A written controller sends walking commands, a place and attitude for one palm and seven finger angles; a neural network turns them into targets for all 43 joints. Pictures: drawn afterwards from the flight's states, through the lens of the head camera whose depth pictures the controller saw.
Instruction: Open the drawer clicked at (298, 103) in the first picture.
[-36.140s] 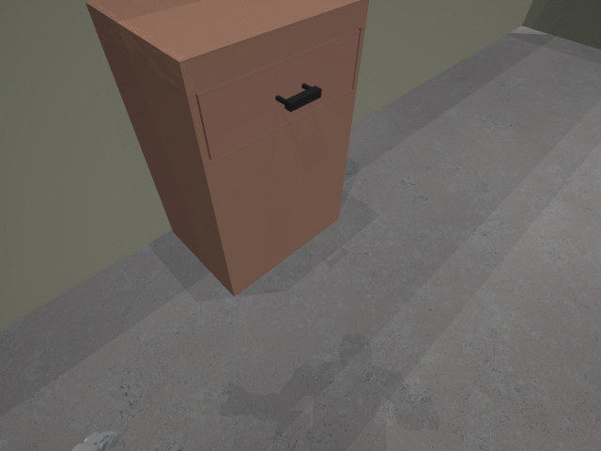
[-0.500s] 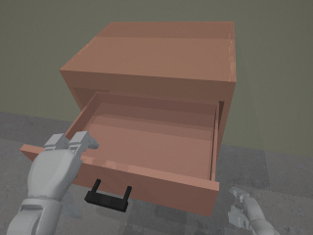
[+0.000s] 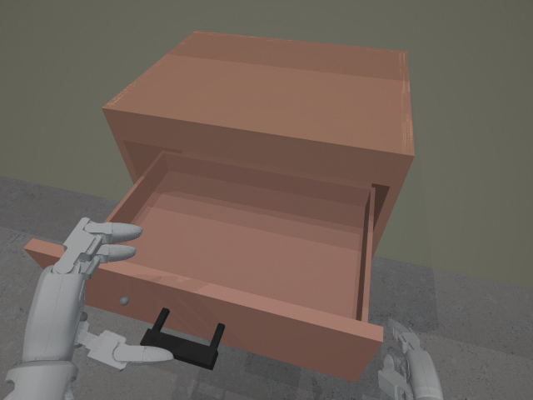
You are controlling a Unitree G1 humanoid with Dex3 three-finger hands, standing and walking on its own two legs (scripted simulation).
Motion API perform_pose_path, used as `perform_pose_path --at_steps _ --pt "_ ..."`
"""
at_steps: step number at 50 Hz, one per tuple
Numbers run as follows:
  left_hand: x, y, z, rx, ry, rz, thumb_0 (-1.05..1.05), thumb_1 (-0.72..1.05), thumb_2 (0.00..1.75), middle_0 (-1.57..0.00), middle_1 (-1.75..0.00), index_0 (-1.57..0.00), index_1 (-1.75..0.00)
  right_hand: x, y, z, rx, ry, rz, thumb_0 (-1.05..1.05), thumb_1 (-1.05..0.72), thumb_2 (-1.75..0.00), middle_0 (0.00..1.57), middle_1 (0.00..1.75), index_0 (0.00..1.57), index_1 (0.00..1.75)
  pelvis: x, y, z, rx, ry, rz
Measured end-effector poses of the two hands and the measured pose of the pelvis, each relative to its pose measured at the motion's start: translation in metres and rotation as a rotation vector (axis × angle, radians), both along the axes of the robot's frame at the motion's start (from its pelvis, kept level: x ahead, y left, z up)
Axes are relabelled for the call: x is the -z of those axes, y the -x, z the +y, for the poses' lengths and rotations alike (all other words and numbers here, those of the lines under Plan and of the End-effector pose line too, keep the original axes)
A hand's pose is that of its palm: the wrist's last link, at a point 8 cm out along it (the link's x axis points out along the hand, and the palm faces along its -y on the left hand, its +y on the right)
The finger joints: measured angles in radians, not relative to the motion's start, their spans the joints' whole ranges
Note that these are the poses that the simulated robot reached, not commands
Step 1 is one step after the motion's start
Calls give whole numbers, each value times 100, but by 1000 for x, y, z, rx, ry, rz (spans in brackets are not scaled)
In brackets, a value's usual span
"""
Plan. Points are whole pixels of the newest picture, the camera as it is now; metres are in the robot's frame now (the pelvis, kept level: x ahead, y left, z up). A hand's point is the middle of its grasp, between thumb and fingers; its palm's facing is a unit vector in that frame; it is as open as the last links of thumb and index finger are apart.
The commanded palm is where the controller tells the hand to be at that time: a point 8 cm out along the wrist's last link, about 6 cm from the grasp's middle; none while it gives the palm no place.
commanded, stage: draw the hand back to the body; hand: left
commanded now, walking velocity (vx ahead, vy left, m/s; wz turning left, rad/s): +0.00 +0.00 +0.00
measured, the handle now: (185, 335) +0.21 +0.16 -0.03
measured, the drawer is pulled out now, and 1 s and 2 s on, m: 0.29 0.29 0.29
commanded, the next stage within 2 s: step back with the hand held close in 0.80 s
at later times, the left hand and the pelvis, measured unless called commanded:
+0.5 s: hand (84, 277) +0.19 +0.23 +0.17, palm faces +0.39 -0.82 -0.42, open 9.5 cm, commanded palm +0.14 +0.28 +0.18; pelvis +0.01 +0.00 +0.00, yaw +1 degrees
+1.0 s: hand (83, 279) +0.19 +0.23 +0.17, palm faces +0.42 -0.80 -0.44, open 7.4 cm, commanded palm +0.12 +0.27 +0.18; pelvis +0.01 -0.01 +0.00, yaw +3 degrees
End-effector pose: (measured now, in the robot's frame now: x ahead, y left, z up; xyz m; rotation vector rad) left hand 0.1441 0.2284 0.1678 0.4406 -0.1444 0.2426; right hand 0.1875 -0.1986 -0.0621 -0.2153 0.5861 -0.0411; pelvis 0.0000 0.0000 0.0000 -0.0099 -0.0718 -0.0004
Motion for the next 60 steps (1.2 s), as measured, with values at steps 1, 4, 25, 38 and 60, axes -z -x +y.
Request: perform_pose_path --at_steps 1,4,25,38,60 --pt "-2 0 3 -9 13 -24 -1 -36 36 -30 -112 -31 -112 1 1 1 -5 2 1 1 -91 -90 20 30 20 30 0 -2 0 -3 1 -3" --pt "-8 -3 13 -40 23 -76 -1 -28 39 -30 -107 -30 -106 4 4 4 -19 2 18 1 -90 -90 20 30 20 30 -1 -4 -1 -9 4 -8" --pt "-15 -8 40 -124 -40 -60 0 42 70 -24 -61 -25 -61 5 -16 -10 26 -6 13 1 -90 -90 20 30 20 30 -2 -13 -1 -18 4 32" --pt "-10 -3 36 -151 -22 -44 1 81 86 -21 -36 -22 -36 10 -16 -9 20 -29 23 1 -90 -90 20 30 20 30 -1 -12 -6 -27 1 37" --pt "-8 5 37 -69 -124 9 1 89 90 -21 -31 -21 -30 25 25 -37 126 9 150 1 -91 -90 20 30 20 30 3 12 -4 -48 -10 113"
